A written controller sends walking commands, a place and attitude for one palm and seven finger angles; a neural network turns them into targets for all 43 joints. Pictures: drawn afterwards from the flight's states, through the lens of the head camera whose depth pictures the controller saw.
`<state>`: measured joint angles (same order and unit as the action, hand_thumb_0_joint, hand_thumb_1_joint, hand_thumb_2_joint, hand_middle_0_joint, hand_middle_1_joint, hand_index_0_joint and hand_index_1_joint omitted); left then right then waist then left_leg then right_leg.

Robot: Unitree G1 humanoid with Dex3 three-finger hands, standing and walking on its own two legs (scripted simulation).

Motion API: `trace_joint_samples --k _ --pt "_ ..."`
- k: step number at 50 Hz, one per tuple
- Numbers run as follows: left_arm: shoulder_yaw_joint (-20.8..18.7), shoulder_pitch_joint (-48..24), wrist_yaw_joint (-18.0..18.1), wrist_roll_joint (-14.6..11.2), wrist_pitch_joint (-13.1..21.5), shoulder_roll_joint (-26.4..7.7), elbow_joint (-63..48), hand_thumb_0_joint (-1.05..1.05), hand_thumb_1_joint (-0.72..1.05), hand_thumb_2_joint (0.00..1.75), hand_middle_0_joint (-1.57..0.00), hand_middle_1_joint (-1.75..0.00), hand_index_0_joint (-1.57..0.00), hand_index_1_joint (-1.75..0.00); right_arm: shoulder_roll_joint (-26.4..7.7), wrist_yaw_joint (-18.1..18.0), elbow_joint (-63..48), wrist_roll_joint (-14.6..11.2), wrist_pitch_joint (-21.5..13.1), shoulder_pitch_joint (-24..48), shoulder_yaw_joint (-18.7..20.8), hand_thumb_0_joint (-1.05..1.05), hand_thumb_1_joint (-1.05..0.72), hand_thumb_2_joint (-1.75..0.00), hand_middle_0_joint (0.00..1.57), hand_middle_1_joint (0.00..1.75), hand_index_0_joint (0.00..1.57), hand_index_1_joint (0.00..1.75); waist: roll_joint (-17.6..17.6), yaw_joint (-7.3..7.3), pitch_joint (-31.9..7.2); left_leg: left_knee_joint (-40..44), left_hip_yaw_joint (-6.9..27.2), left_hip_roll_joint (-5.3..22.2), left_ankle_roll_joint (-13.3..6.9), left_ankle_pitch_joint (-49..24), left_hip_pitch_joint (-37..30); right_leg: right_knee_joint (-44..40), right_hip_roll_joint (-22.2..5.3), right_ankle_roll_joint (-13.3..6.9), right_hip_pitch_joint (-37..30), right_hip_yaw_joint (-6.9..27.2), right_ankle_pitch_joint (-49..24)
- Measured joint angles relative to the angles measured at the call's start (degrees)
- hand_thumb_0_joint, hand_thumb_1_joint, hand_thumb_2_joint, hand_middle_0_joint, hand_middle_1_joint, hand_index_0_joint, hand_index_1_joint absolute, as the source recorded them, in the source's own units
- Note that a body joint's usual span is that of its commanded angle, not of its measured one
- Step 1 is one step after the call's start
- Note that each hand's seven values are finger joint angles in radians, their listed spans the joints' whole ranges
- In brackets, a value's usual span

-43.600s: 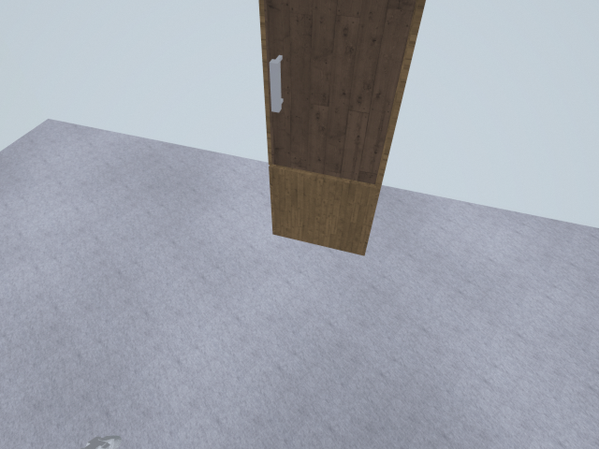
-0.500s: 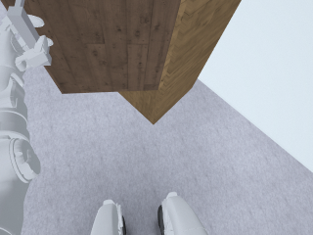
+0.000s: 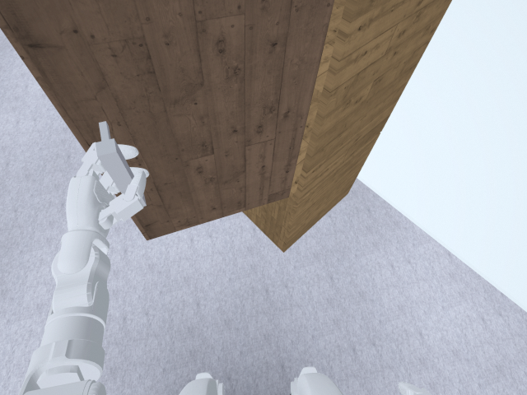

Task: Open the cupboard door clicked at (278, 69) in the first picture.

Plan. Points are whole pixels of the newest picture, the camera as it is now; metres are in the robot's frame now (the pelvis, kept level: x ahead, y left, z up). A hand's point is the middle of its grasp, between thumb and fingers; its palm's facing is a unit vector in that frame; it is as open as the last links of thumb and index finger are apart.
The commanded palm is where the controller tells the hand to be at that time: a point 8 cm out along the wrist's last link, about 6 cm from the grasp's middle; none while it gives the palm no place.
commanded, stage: pull the door open along its arc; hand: left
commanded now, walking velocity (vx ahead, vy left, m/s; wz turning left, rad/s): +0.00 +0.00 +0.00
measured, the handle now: (122, 167) +0.45 +0.21 +0.04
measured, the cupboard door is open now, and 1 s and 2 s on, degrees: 67 94 95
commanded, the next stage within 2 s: open thumb and fingers to let go in 0.52 s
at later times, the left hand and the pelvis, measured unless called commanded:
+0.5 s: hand (193, 257) +0.30 +0.09 +0.05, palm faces +0.42 -0.91 -0.01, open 6.5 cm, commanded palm +0.24 +0.13 +0.04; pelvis +0.00 -0.04 +0.00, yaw +4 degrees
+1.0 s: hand (203, 270) +0.29 +0.08 +0.05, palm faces +0.43 -0.90 +0.01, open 9.8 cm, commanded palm +0.24 +0.12 +0.04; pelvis -0.02 -0.05 +0.00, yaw +6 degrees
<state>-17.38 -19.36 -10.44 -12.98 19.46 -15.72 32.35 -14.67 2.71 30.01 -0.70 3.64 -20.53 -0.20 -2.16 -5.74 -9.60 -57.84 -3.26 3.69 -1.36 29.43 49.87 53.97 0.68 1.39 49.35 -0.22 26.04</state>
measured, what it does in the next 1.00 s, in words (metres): shifts its weight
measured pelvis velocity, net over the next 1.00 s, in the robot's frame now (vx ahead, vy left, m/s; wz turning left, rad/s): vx -0.02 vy -0.05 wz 0.10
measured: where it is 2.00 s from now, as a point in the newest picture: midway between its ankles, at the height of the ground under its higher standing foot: outside the picture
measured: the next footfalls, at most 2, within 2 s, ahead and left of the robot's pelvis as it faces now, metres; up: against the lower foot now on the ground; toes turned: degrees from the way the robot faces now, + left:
none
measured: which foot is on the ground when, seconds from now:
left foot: down 0.00-1.00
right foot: down 0.00-1.00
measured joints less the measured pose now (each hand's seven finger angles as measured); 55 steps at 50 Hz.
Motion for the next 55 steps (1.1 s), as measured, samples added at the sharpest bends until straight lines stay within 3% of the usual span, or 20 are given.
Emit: trace_joint_samples --k 3,7,13,17,31,36,39,46,55 --pt "3.51 6.04 7.59 1.18 0.19 5.75 -7.37 0.00 0.67 0.72 -0.29 -1.31 -0.33 -1.28 0.58 0.75 -0.67 0.48 -0.93 2.21 0.38 0.01 -0.90 -0.90 0.20 0.30 0.20 0.29 0.09 1.32 -0.02 0.73 -0.10 -0.42 0.09 -0.05 -1.68 -0.10 -0.39 -0.03 -1.44 0.08 0.29" --pt "8.83 11.92 16.93 4.93 0.44 11.30 -13.98 0.00 0.66 0.72 -0.29 -1.30 -0.33 -1.28 1.83 1.39 -1.42 1.73 -1.22 5.37 0.35 0.01 -0.90 -0.90 0.20 0.30 0.20 0.29 0.35 2.96 0.17 0.84 0.02 -0.91 0.37 0.05 -3.18 0.75 -0.88 -0.29 -2.64 -0.05 1.08" --pt "14.98 15.72 28.15 10.85 0.29 16.14 -17.53 0.00 0.65 0.73 -0.31 -1.27 -0.32 -1.28 3.97 1.04 -1.27 3.43 -0.65 8.98 -0.42 0.01 -0.90 -0.90 0.20 0.30 0.20 0.29 0.89 4.79 0.65 0.18 1.08 -1.35 1.27 0.19 -4.43 2.70 -1.36 -1.19 -3.81 -1.08 2.49" --pt "17.40 17.51 32.68 13.26 -0.14 17.85 -18.25 0.00 0.65 0.73 -0.31 -1.26 -0.31 -1.29 4.94 0.38 -0.42 4.12 -0.63 9.69 -0.77 0.01 -0.90 -0.90 0.20 0.30 0.20 0.30 0.89 5.39 0.52 0.26 1.97 -1.40 2.01 0.07 -5.23 3.22 -1.41 -1.95 -4.67 -1.96 3.06" --pt "24.15 27.06 36.36 15.18 0.54 20.74 -22.97 0.01 0.66 0.73 -0.27 -1.30 -0.31 -1.32 2.97 -1.02 2.22 5.15 -3.28 6.25 0.84 0.01 -0.90 -0.90 0.20 0.30 0.20 0.30 0.39 4.98 0.70 2.40 4.05 -1.42 3.88 -0.93 -8.35 2.53 -1.37 -3.77 -7.91 -4.05 3.70" --pt "24.16 23.95 38.42 17.78 2.96 19.97 -19.98 0.00 0.65 0.76 -0.31 -1.32 -0.30 -1.32 2.34 -1.83 3.87 5.86 -4.03 7.31 1.48 0.01 -0.90 -0.90 0.20 0.30 0.20 0.29 0.64 5.24 1.08 0.88 4.48 -1.74 4.08 -1.05 -6.33 4.58 -1.73 -4.11 -5.87 -4.43 4.11" --pt "23.31 21.41 37.63 17.32 3.15 18.79 -17.70 -0.01 0.60 0.75 -0.33 -1.32 -0.32 -1.32 2.45 -2.21 4.76 5.74 -4.19 8.28 1.55 0.02 -0.90 -0.90 0.20 0.30 0.20 0.29 0.60 5.41 1.44 0.33 4.60 -1.84 4.17 -1.30 -5.53 5.29 -1.84 -4.18 -5.05 -4.52 4.00" --pt "22.24 19.61 35.24 13.70 2.83 18.75 -15.64 0.00 0.35 0.66 -0.36 -1.30 -0.34 -1.29 3.15 -2.64 5.09 5.09 -4.70 8.74 0.98 0.02 -0.90 -0.90 0.20 0.30 0.20 0.29 -0.09 5.69 1.40 1.13 4.47 -1.94 3.95 -2.33 -6.08 4.33 -1.90 -3.99 -5.62 -4.38 2.82" --pt "22.91 17.91 36.35 15.34 3.87 19.45 -13.19 0.00 -0.17 0.44 -0.33 -1.24 -0.32 -1.23 3.55 -1.84 4.64 5.24 -5.05 8.67 0.44 0.02 -0.90 -0.90 0.20 0.30 0.20 0.30 0.09 5.93 1.14 0.20 4.05 -2.21 3.18 -2.65 -5.60 4.63 -2.18 -3.37 -5.33 -3.93 2.02"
